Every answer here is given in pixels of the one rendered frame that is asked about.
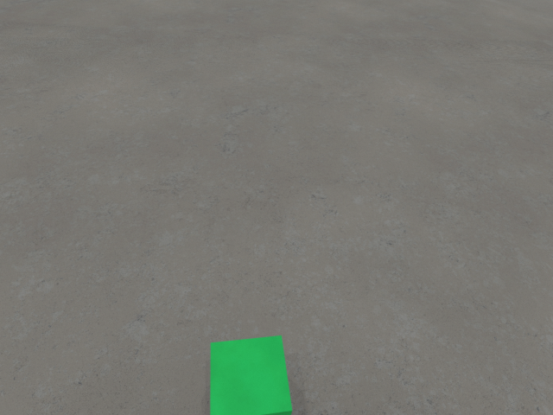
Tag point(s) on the carton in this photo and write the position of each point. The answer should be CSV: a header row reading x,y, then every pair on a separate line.
x,y
249,377

